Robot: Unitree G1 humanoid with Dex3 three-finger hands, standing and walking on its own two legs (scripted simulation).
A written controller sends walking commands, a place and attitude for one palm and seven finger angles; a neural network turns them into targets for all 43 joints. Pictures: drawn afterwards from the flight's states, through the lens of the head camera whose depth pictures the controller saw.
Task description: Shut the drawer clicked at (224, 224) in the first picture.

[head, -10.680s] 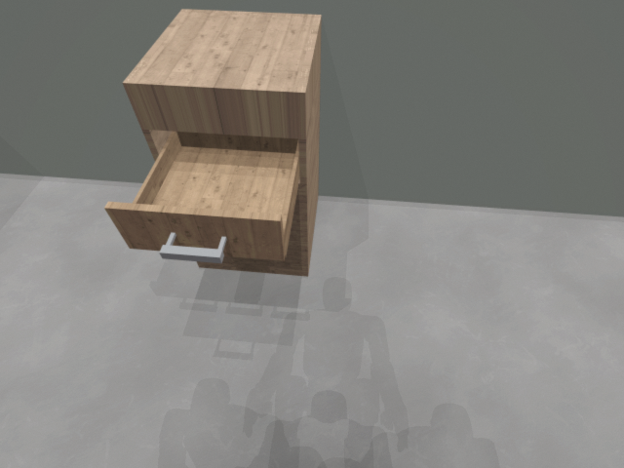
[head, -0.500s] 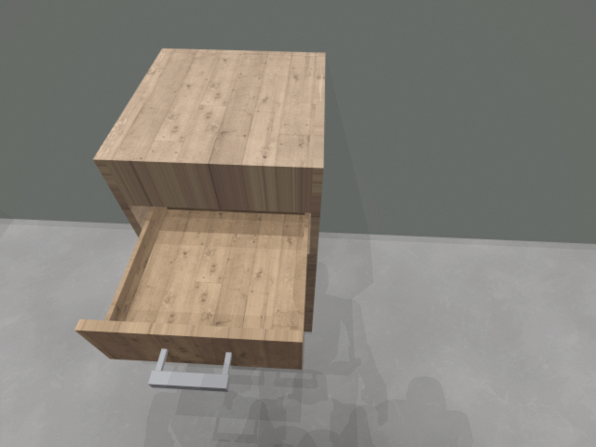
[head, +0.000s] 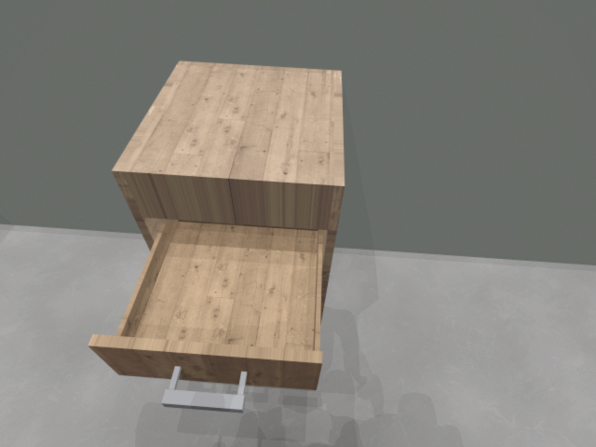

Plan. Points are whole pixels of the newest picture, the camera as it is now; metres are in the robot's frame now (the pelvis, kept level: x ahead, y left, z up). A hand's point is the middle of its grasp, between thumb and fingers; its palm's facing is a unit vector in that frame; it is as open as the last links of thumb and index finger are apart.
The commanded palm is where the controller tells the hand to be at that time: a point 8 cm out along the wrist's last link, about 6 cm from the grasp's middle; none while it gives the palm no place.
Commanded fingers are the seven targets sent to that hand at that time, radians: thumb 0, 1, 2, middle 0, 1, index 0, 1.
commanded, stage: look again from close up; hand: left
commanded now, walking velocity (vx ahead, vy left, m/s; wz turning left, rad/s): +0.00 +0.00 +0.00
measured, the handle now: (207, 388) +0.24 +0.17 -0.20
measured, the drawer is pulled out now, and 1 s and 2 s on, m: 0.28 0.28 0.28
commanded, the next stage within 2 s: shuffle to correct the standing spot in 0.56 s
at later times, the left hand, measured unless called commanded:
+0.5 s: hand out of the picture -0.01 +0.17 -0.17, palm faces +0.02 -0.98 -0.19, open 7.4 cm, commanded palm none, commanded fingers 0.00 0.90 0.90 -0.20 -0.30 -0.20 -0.30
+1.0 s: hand out of the picture -0.01 +0.16 -0.17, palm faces +0.00 -0.97 -0.24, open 7.4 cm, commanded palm none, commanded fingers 0.00 0.90 0.90 -0.20 -0.30 -0.20 -0.30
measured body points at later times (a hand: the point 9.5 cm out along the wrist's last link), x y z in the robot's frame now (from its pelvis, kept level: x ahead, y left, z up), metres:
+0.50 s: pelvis +0.00 +0.00 +0.00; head +0.01 +0.00 +0.45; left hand -0.01 +0.22 -0.16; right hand -0.01 -0.23 -0.16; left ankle -0.04 +0.06 -0.74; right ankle -0.04 -0.15 -0.74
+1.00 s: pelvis -0.04 -0.03 +0.00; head -0.01 -0.04 +0.45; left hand -0.01 +0.21 -0.15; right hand -0.02 -0.26 -0.16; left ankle -0.04 +0.06 -0.74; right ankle -0.04 -0.15 -0.74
